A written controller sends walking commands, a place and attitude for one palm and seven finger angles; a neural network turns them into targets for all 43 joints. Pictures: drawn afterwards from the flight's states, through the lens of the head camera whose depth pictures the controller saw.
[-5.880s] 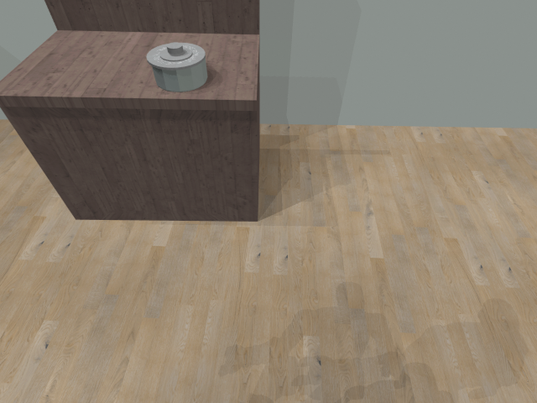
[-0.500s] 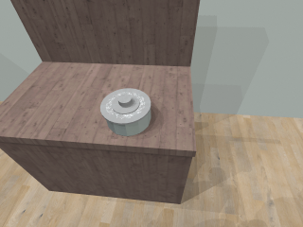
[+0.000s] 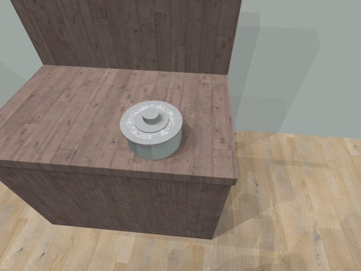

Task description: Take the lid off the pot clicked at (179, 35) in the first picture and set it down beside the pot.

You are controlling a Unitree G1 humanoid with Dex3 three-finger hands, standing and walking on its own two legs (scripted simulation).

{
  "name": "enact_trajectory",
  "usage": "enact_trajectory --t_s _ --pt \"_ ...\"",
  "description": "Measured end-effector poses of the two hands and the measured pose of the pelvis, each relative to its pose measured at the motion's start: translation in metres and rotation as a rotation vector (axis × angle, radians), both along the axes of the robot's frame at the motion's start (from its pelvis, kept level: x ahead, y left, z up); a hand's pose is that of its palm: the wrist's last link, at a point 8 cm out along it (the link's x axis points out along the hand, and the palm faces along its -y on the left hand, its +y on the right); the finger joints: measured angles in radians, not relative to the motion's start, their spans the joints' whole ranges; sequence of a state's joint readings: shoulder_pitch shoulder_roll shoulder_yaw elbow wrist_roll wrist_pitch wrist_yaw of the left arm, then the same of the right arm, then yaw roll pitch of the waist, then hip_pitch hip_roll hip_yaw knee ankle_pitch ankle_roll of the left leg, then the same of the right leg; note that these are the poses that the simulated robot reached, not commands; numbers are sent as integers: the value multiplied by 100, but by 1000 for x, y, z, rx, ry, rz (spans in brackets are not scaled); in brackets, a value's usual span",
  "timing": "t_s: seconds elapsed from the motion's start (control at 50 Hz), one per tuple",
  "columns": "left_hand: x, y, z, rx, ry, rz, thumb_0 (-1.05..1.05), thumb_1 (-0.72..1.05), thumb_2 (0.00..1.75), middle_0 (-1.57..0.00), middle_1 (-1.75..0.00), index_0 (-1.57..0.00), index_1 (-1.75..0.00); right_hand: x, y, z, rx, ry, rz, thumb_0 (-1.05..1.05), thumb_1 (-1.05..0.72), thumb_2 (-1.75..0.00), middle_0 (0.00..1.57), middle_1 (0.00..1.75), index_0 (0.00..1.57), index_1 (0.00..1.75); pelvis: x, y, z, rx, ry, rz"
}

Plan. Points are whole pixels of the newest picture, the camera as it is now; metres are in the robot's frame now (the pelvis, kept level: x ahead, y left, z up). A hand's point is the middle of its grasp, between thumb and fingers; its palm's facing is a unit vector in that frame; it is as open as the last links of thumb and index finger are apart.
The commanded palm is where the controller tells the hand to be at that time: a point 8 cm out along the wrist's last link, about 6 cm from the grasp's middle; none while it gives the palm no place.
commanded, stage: look again from close up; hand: left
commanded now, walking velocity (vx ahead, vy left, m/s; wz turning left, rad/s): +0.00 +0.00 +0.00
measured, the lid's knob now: (150, 115) +0.53 +0.12 +0.02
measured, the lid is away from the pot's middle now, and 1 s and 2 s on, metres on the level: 0.00 0.00 0.00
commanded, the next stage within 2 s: shuffle to correct the standing spot in 1.40 s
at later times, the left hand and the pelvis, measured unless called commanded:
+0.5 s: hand out of the picture +0.02 +0.17 -0.17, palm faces +0.03 -0.98 -0.19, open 7.4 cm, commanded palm none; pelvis +0.02 +0.00 +0.00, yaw +0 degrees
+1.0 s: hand out of the picture +0.00 +0.16 -0.17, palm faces +0.03 -0.98 -0.19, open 7.4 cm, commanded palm none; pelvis +0.01 -0.01 +0.01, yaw +0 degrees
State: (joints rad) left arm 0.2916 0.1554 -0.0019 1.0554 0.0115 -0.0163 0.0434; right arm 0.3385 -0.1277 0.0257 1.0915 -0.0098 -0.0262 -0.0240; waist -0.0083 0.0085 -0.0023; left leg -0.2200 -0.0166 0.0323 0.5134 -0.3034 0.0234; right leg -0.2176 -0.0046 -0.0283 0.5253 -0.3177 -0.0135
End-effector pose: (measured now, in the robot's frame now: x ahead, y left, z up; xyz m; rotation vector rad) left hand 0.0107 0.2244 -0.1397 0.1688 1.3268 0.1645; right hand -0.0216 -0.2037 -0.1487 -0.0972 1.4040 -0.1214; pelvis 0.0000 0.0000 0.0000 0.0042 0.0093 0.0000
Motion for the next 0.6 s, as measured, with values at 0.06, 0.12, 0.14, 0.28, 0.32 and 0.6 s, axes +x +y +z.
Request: enact_trajectory --t_s 0.06,0.12,0.14,0.28,0.32,0.6 --pt "4 1 -1 -1 2 -1 1 91 90 -19 -30 -20 -30 7 -3 1 -13 -5 0 1 -92 -90 20 30 20 30 4 1 0 1 -1 -2" --pt "7 1 -2 -5 7 -1 1 92 90 -19 -30 -20 -30 15 -7 3 -28 -14 2 1 -92 -90 20 30 20 30 7 1 0 2 -2 -2" --pt "7 1 -2 -7 10 0 1 92 90 -19 -30 -20 -30 18 -9 4 -33 -17 4 1 -92 -90 20 30 20 30 8 1 1 2 -3 -2" --pt "7 -2 -5 -19 28 6 1 91 90 -20 -30 -20 -30 37 -18 8 -60 -41 16 0 -92 -90 20 30 20 30 14 0 1 2 -5 -2" --pt "6 -3 -5 -21 32 8 1 91 90 -20 -30 -20 -30 42 -20 8 -64 -47 19 0 -92 -90 20 30 20 30 15 -1 2 3 -6 -1" --pt "0 -9 -3 -21 43 17 1 91 90 -20 -30 -20 -30 52 -28 10 -67 -54 31 0 -92 -90 20 30 20 30 16 -7 4 4 -12 3"
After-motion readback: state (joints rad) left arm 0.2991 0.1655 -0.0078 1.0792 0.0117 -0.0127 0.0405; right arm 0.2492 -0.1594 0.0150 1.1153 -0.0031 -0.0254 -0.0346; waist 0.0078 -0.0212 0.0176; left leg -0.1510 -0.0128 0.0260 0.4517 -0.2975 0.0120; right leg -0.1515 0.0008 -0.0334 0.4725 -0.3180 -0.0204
